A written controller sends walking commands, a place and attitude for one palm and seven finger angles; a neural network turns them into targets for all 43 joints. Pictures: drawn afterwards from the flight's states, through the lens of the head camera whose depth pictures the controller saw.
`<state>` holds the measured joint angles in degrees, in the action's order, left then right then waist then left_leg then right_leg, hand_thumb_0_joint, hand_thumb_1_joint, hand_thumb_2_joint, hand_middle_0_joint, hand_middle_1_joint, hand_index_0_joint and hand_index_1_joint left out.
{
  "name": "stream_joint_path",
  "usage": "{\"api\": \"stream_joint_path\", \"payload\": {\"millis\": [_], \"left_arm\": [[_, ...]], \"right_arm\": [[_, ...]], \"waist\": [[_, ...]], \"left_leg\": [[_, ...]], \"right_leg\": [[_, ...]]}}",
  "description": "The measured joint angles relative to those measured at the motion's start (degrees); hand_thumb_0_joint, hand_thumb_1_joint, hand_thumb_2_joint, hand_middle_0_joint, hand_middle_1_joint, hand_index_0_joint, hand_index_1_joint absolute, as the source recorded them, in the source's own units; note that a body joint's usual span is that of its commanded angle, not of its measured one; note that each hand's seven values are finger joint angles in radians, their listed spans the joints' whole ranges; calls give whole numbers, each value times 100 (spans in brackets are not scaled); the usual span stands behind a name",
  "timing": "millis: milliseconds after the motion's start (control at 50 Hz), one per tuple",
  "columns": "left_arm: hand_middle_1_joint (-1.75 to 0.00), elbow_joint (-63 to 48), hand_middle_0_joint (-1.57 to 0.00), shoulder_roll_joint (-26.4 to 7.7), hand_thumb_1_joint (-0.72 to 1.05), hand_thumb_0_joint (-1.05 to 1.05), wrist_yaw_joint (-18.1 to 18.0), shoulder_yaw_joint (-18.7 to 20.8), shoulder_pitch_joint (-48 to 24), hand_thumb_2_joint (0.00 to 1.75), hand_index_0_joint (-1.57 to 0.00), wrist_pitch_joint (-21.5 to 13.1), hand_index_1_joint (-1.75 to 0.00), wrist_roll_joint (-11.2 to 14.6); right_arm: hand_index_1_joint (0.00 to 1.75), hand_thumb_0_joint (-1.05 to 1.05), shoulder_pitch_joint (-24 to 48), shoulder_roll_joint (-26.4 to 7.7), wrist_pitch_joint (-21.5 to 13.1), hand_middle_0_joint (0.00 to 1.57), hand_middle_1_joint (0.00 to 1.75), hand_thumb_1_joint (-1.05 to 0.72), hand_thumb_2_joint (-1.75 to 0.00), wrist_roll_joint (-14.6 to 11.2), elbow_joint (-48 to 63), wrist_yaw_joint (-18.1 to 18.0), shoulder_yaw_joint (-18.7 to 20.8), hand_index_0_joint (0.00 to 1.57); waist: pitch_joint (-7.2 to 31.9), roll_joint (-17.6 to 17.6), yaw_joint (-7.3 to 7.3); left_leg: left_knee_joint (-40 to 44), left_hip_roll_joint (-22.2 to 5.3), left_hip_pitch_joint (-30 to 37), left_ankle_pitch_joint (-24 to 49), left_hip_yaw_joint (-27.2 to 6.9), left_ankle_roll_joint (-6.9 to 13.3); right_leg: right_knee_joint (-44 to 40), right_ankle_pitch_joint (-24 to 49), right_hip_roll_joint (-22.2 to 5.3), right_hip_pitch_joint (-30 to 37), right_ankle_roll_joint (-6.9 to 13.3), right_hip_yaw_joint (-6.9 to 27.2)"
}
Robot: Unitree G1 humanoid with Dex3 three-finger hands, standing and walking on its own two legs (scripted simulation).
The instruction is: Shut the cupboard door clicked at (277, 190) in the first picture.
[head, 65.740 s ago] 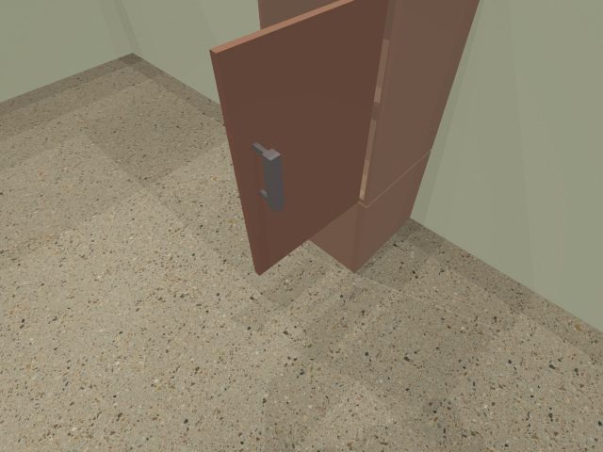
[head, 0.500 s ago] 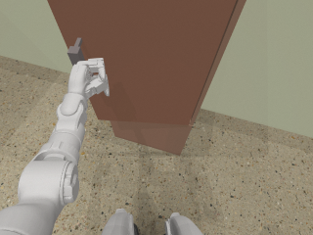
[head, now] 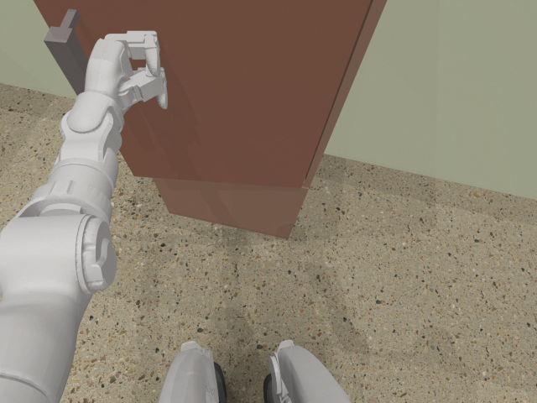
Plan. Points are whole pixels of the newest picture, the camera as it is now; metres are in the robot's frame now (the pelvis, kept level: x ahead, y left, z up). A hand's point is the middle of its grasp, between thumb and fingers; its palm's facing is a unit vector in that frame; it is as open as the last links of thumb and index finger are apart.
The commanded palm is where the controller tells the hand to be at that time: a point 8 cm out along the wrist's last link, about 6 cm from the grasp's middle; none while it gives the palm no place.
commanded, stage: push the door shut along its arc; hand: left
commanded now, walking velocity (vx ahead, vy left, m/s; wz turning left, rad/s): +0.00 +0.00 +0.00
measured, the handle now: (88, 69) +0.58 +0.18 +0.10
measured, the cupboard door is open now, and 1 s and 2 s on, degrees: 10 0 0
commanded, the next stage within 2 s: pull the fist back off the door in 0.60 s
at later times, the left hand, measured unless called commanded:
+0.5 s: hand (167, 58) +0.59 +0.07 +0.11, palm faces -0.35 -0.94 -0.01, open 3.0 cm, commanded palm +0.61 +0.09 +0.10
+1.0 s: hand (176, 56) +0.59 +0.06 +0.10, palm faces +0.13 -0.99 -0.04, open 2.9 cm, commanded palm +0.58 +0.07 +0.10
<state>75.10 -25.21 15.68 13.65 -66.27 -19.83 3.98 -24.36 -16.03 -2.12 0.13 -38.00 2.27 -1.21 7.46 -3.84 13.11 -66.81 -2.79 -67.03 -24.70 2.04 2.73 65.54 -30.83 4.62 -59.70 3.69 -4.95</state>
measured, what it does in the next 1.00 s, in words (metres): stands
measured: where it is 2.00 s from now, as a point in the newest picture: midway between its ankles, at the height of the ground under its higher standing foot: outside the picture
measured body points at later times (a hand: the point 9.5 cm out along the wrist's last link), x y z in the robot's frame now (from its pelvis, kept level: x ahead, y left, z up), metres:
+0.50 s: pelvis +0.01 +0.00 -0.02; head +0.18 +0.01 +0.40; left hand +0.60 +0.12 +0.11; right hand -0.04 -0.26 -0.11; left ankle +0.06 +0.09 -0.64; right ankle +0.00 -0.09 -0.64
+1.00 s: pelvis -0.02 +0.01 -0.03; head +0.15 +0.05 +0.39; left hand +0.58 +0.11 +0.11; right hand -0.07 -0.23 -0.12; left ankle +0.06 +0.09 -0.64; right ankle +0.00 -0.09 -0.64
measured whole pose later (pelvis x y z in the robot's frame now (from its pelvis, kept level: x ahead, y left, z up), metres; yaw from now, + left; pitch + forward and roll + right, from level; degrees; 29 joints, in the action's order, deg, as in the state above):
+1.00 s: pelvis -0.02 +0.01 -0.03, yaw +0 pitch +30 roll -6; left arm 83.6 -21.7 -19.3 15.8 -82.8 -17.1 -9.8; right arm -25.8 -13.0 -5.0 7.5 -40.2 8.7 -1.1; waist 8.9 -4.0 18.8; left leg -73.2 -2.3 -79.1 -24.6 -0.6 3.2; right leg 70.7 -31.2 4.3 -70.2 3.3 -7.8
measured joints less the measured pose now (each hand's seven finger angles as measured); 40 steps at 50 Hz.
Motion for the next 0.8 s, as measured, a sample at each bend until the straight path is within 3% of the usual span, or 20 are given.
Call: {"api": "stream_joint_path", "payload": {"millis": [420, 720, 760, 800], "left_arm": [[-150, 359, -129, -580, 91, 1, 427, 25, -1105, 93, -130, 502, -150, -193], [-150, 522, -129, -514, 89, 1, 487, -455, -1675, 98, -130, 838, -150, -196], [-150, 583, -129, -326, 84, 2, 98, -195, -1729, 98, -130, 887, -150, -201], [-150, 612, -129, -34, 78, 1, -676, 54, -1732, 97, -132, 869, -150, -266]], "right_arm": [[30, 0, -7, 7, -178, 21, 30, -91, -90, 112, -102, -80, -48, 20], [30, 0, 65, 77, -385, 21, 30, -91, -90, 219, -429, -159, -76, 20], [30, 0, -5, 83, -405, 21, 30, -91, -90, 255, -359, -134, -61, 20], [30, 0, -87, 105, -421, 21, 30, -91, -90, 350, -288, -14, -56, 20]], "waist": [[-47, -17, 267], [-51, 27, 266], [-29, 8, 218], [26, 21, 180]], "left_leg": [[-376, -71, -644, -153, -106, -31], [-561, 0, -943, -143, -221, 17], [-592, -3, -999, -136, -249, 19], [-601, 10, -1042, -116, -258, 20]], "right_leg": [[285, -127, 77, -587, 49, -98], [418, -150, 19, -801, 14, -224], [420, -134, 25, -837, 5, -250], [430, -118, 12, -874, -10, -262]]}}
